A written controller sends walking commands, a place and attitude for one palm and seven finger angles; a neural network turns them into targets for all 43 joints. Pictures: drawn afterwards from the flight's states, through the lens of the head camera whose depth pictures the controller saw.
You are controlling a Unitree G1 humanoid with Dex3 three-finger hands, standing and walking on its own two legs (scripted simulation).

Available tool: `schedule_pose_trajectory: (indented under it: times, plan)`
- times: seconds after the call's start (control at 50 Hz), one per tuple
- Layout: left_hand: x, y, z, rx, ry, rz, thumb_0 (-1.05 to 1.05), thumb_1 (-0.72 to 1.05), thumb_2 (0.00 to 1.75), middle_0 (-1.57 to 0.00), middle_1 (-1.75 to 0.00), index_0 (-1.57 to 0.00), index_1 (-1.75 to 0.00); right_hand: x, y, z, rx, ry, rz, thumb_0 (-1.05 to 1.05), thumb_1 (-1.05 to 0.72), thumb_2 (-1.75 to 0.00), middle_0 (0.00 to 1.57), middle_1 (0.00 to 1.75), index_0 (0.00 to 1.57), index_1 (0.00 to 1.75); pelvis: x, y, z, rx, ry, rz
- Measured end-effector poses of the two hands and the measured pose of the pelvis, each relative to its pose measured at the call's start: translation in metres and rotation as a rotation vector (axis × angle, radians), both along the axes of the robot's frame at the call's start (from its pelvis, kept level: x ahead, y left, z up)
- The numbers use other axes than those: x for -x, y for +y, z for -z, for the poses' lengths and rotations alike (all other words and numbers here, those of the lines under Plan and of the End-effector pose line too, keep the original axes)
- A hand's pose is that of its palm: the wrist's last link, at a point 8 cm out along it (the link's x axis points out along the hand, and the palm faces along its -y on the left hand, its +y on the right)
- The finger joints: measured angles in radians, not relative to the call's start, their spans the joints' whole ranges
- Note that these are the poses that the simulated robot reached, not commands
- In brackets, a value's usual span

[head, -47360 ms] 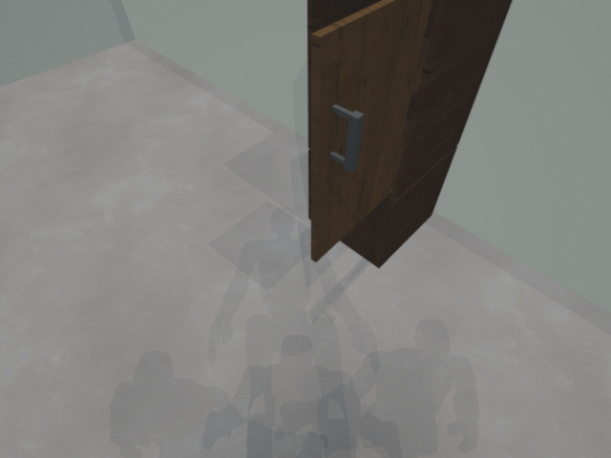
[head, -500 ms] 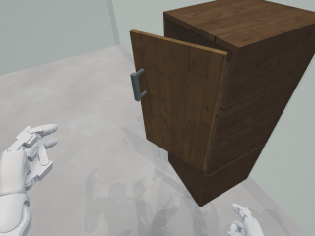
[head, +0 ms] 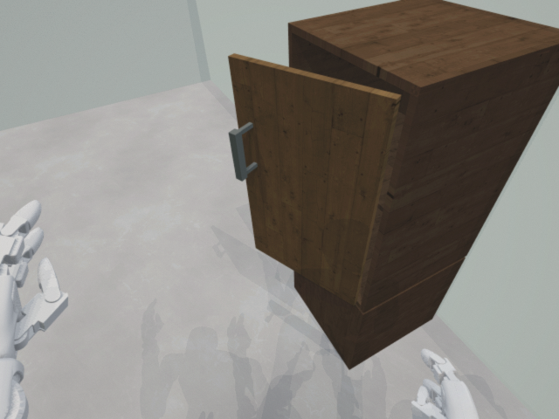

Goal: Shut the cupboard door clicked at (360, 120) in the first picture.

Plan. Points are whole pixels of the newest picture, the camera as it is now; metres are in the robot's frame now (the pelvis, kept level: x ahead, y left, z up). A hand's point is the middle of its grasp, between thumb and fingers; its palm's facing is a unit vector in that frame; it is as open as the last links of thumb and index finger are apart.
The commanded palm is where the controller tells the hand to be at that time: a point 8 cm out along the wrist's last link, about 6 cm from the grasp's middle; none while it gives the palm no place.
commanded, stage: step back with the hand held close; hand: left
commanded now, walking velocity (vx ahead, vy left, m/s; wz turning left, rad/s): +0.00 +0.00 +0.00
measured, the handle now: (244, 151) +0.65 +0.16 +0.05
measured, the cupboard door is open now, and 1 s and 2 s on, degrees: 25 25 25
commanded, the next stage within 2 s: stop stepping back and stand still in 1.30 s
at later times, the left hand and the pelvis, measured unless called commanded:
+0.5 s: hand (31, 313) +0.17 +0.29 +0.16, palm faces +0.39 -0.76 -0.51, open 7.4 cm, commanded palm +0.11 +0.32 +0.17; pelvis -0.04 +0.03 -0.01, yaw -1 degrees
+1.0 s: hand out of the picture +0.09 +0.28 +0.17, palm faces +0.47 -0.76 -0.44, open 7.4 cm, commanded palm +0.01 +0.32 +0.17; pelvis -0.12 +0.01 -0.02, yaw +1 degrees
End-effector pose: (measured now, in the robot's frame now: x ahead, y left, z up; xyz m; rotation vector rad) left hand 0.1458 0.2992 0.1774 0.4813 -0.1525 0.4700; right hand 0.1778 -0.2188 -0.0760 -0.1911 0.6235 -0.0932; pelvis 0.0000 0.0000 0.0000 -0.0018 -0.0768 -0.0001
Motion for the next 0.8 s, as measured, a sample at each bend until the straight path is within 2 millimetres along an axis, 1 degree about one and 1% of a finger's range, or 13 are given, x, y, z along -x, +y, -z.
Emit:
schedule_pose_trajectory:
  times: [0.12, 0.2, 0.3, 0.4, 0.5, 0.6, 0.7, 0.8]
  plan:
    - [0.000, 0.003, 0.001, -0.003, 0.015, -0.008, 0.01, 0.89, 0.90, -0.21, -0.31, -0.21, -0.30, 0.004, 0.002, 0.004, -0.008, 0.027, -0.004, 0.02, -0.90, -0.90, 0.21, 0.30, 0.20, 0.30, 0.000, 0.000, 0.000, 0.003, 0.010, 0.000]
    - [-0.003, 0.009, 0.003, -0.034, 0.026, 0.001, 0.01, 0.89, 0.90, -0.21, -0.30, -0.21, -0.30, 0.008, -0.003, 0.009, 0.006, 0.069, 0.015, 0.02, -0.90, -0.90, 0.21, 0.30, 0.20, 0.30, 0.003, 0.004, 0.002, 0.016, 0.056, -0.004]
    - [-0.006, 0.014, 0.007, -0.058, 0.063, 0.038, 0.01, 0.89, 0.90, -0.21, -0.30, -0.21, -0.30, 0.020, -0.009, 0.010, 0.038, 0.113, 0.074, 0.02, -0.90, -0.90, 0.21, 0.30, 0.20, 0.30, 0.009, 0.015, 0.003, 0.009, 0.084, 0.003]
    - [-0.001, 0.021, 0.002, -0.100, 0.061, 0.074, 0.01, 0.89, 0.90, -0.21, -0.30, -0.21, -0.30, 0.034, -0.009, 0.006, 0.055, 0.120, 0.116, 0.02, -0.90, -0.90, 0.20, 0.30, 0.20, 0.30, 0.020, 0.022, 0.006, 0.002, 0.088, 0.013]
    - [0.015, 0.029, -0.001, -0.120, 0.025, 0.082, 0.01, 0.89, 0.90, -0.21, -0.30, -0.21, -0.30, 0.052, -0.003, 0.002, 0.061, 0.107, 0.122, 0.02, -0.90, -0.90, 0.20, 0.30, 0.20, 0.30, 0.037, 0.026, 0.008, 0.002, 0.086, 0.014]
    - [0.041, 0.032, 0.004, -0.120, -0.014, 0.066, 0.01, 0.89, 0.90, -0.21, -0.30, -0.21, -0.30, 0.073, 0.002, 0.002, 0.067, 0.091, 0.101, 0.02, -0.90, -0.90, 0.21, 0.30, 0.20, 0.30, 0.057, 0.026, 0.013, 0.008, 0.079, 0.005]
    - [0.067, 0.029, 0.009, -0.119, -0.064, 0.036, 0.01, 0.89, 0.90, -0.21, -0.30, -0.21, -0.30, 0.094, 0.003, 0.009, 0.076, 0.090, 0.070, 0.02, -0.90, -0.90, 0.21, 0.30, 0.20, 0.30, 0.075, 0.021, 0.020, 0.016, 0.067, -0.009]
    - [0.087, 0.021, 0.007, -0.120, -0.131, 0.021, 0.01, 0.89, 0.90, -0.21, -0.30, -0.21, -0.30, 0.115, -0.002, 0.018, 0.079, 0.101, 0.045, 0.02, -0.90, -0.90, 0.21, 0.30, 0.20, 0.30, 0.091, 0.013, 0.025, 0.018, 0.058, -0.017]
